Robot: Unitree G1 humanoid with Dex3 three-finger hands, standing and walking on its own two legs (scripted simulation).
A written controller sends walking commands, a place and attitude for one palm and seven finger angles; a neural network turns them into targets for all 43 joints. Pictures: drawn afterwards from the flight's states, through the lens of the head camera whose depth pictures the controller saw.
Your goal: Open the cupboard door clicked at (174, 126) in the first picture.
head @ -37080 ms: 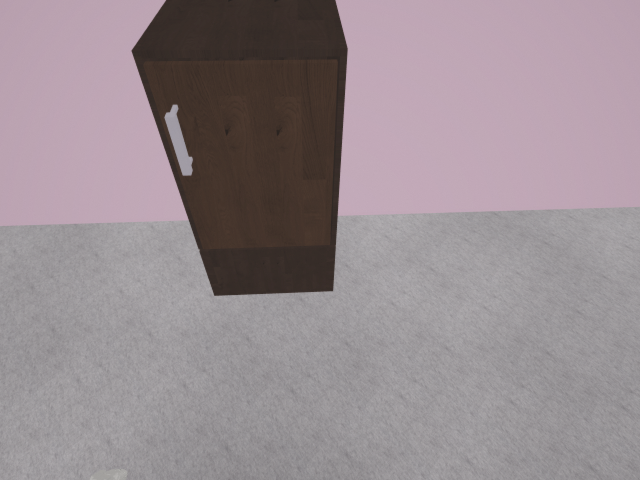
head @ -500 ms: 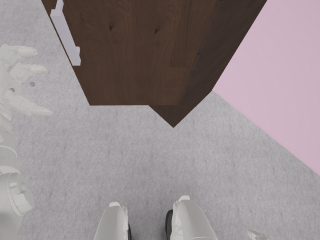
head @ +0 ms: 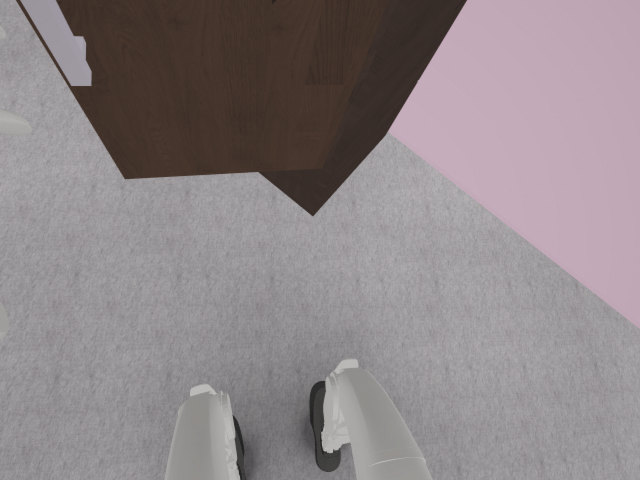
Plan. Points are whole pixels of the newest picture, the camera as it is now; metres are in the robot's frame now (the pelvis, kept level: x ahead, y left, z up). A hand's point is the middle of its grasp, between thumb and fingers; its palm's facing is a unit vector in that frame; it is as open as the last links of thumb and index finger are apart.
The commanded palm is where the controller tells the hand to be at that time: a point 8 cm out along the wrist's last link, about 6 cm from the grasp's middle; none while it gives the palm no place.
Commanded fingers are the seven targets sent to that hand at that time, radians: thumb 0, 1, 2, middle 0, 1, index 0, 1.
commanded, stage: move the hooked fingers beside the handle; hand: left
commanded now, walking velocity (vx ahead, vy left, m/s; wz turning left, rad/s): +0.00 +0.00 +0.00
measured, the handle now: (51, 5) +0.62 +0.22 +0.07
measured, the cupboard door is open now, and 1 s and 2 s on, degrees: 48 48 47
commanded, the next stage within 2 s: slide the fingers in behind the handle in 0.86 s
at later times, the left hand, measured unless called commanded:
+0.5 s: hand out of the picture +0.56 +0.28 +0.07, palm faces +0.04 -1.00 -0.03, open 14.0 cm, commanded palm +0.55 +0.30 +0.06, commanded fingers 0.00 -0.50 0.30 -0.30 -1.20 -0.30 -1.20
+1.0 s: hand out of the picture +0.56 +0.27 +0.07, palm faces +0.04 -1.00 -0.03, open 14.0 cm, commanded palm +0.55 +0.30 +0.06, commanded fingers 0.00 -0.50 0.30 -0.30 -1.20 -0.30 -1.20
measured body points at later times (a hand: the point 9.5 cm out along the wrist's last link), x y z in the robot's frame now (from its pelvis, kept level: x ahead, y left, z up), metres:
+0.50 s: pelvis +0.02 +0.00 +0.01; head +0.22 +0.05 +0.41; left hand +0.56 +0.34 +0.07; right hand -0.01 -0.26 -0.08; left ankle +0.02 +0.09 -0.62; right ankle +0.06 -0.14 -0.62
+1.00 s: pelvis +0.01 +0.00 +0.01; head +0.21 +0.04 +0.41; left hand +0.55 +0.33 +0.07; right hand +0.02 -0.27 -0.09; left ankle +0.02 +0.09 -0.62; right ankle +0.06 -0.14 -0.62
